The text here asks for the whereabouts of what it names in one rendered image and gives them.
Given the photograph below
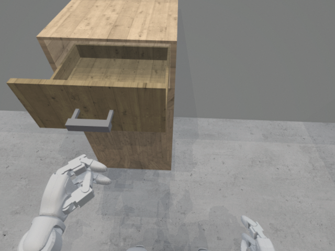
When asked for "cabinet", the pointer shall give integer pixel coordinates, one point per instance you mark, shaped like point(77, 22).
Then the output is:
point(120, 22)

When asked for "drawer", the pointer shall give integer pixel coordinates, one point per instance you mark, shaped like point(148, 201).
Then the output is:
point(131, 80)

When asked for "robot right hand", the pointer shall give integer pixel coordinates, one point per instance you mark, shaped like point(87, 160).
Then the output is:
point(262, 243)

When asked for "robot left hand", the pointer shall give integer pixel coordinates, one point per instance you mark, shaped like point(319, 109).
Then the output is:
point(55, 200)

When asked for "handle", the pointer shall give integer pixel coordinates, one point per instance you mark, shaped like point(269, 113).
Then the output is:
point(89, 125)

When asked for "left robot forearm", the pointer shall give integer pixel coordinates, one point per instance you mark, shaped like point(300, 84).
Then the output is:
point(45, 234)

